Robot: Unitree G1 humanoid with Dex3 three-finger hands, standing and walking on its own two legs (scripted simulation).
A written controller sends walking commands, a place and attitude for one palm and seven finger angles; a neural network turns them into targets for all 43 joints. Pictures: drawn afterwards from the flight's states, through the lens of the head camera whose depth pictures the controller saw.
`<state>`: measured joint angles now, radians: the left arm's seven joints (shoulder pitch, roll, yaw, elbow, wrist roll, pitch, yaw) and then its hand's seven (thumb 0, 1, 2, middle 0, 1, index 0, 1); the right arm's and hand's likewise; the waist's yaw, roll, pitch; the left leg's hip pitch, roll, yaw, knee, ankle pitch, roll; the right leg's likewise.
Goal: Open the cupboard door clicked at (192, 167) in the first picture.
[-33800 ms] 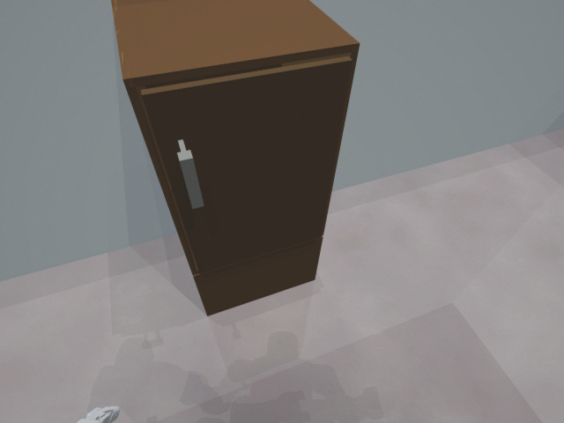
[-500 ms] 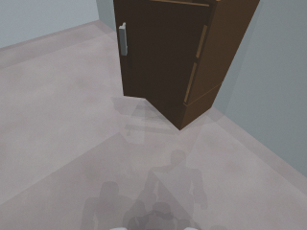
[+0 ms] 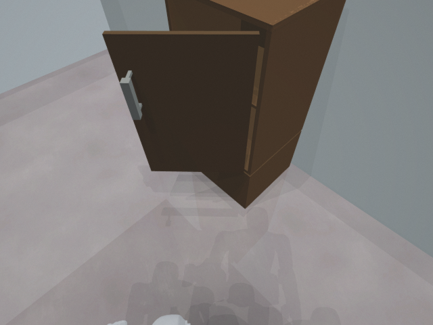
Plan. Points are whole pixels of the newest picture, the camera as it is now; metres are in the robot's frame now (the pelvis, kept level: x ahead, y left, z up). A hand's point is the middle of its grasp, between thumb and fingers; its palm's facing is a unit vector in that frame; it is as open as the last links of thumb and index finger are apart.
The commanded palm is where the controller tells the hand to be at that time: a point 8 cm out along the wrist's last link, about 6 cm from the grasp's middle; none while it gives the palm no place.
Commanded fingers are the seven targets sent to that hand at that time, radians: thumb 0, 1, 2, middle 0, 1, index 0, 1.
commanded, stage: take the last steps up to it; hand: left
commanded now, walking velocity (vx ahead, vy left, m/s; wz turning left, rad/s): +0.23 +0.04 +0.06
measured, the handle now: (133, 95) +0.71 +0.27 -0.02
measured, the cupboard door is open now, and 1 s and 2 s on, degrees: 44 44 44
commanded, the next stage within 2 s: come to a stop and stand still in 0.18 s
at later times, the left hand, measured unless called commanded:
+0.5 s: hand (122, 321) +0.15 +0.22 -0.19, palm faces +0.07 -0.99 -0.15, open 7.4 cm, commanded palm none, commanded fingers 0.00 0.90 0.90 -0.20 -0.30 -0.20 -0.30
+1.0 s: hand (146, 307) +0.18 +0.16 -0.16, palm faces +0.04 -0.97 -0.25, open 7.3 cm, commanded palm none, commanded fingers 0.00 0.90 0.90 -0.20 -0.30 -0.20 -0.30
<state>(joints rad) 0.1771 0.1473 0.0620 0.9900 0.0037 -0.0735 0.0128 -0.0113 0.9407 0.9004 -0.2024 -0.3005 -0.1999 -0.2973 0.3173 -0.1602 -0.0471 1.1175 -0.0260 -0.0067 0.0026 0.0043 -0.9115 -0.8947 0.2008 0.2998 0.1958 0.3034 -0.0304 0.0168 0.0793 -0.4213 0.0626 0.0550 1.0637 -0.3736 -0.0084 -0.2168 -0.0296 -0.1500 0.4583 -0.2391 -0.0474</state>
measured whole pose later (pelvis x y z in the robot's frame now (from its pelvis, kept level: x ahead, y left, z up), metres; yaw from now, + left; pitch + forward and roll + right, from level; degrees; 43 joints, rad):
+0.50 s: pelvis +0.14 +0.05 +0.00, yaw +1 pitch +0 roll -1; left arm 0.22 0.17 0.04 1.06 0.02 0.04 0.02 0.01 0.92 0.90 -0.20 -0.30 -0.20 -0.30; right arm 0.14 -0.15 -0.02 1.03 -0.02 -0.01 -0.05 -0.02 -0.95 -0.89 0.20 0.30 0.20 0.30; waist 0.02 -0.04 0.08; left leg -0.27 0.01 0.13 0.46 -0.18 0.07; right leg -0.40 -0.06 -0.04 0.89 -0.43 0.03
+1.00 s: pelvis +0.12 -0.03 +0.00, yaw +0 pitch -1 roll +3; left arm 0.19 0.16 0.03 1.01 0.02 0.00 0.03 0.01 0.93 0.90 -0.20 -0.30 -0.20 -0.30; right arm 0.21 -0.21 -0.06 1.06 -0.01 0.07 -0.01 0.00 -0.91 -0.89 0.20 0.30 0.19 0.30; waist 0.00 0.00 0.07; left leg -0.36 -0.01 0.02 0.87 -0.44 -0.06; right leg -0.18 -0.05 -0.06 0.45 -0.26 -0.03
